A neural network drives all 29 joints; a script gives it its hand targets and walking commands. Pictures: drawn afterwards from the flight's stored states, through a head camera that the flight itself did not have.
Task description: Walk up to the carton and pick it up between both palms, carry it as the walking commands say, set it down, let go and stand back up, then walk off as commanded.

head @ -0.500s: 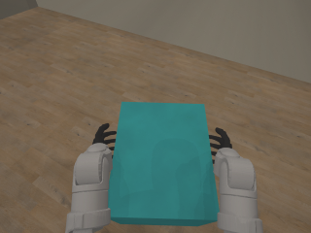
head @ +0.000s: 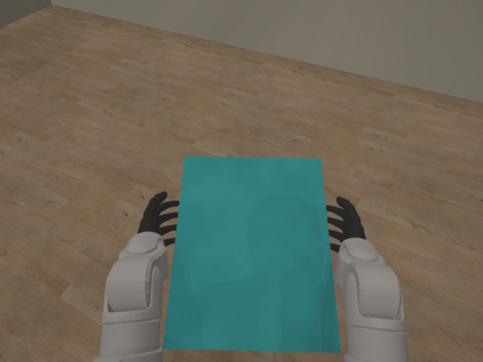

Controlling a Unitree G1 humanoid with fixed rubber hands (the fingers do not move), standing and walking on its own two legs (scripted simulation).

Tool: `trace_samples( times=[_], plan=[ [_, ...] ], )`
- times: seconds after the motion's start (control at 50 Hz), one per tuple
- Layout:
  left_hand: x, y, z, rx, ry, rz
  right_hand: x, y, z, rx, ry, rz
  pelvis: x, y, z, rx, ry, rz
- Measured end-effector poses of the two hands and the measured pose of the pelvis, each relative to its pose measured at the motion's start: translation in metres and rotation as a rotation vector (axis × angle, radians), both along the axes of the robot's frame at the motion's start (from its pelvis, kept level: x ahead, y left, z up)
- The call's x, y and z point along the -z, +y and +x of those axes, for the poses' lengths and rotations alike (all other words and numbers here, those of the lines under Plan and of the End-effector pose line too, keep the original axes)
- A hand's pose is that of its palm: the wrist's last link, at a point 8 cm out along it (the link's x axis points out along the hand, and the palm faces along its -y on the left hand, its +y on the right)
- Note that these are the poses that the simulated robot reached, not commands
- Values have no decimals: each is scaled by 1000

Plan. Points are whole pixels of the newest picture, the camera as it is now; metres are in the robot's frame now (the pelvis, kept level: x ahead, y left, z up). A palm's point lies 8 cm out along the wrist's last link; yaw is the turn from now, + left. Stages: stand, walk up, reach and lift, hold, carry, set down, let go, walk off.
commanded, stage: carry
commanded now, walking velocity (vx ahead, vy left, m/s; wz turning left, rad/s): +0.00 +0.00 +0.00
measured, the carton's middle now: (250, 254) +0.31 +0.00 -0.04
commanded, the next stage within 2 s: none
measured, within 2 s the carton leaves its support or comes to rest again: neither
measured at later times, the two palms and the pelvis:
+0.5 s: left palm (152, 222) +0.33 +0.16 +0.05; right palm (338, 228) +0.32 -0.15 +0.04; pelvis +0.05 +0.02 -0.01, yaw -1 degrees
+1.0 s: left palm (145, 236) +0.30 +0.17 +0.04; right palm (336, 234) +0.31 -0.14 +0.04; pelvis +0.03 +0.01 -0.01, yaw +0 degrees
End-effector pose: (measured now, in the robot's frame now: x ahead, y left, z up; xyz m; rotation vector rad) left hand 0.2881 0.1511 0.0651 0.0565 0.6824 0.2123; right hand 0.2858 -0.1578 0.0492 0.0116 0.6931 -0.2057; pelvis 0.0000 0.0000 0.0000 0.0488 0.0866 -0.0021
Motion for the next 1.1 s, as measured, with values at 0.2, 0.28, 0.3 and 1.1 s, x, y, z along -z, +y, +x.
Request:
trace_samples(
  times=[0.2,0.28,0.3,1.1],
  plan=[
    [37,4,27,39,20,-7,25,2,24,-5,16,-24,16,8,30,5,-15,-5],
    [38,9,24,21,25,-21,26,7,25,1,21,-13,13,10,37,9,-17,-7],
    [34,10,24,18,14,-29,22,7,25,6,9,-7,12,11,39,11,-16,-8],
    [19,19,9,-7,2,-40,3,17,14,-17,0,-19,10,14,27,-10,-54,-43]
  ],
)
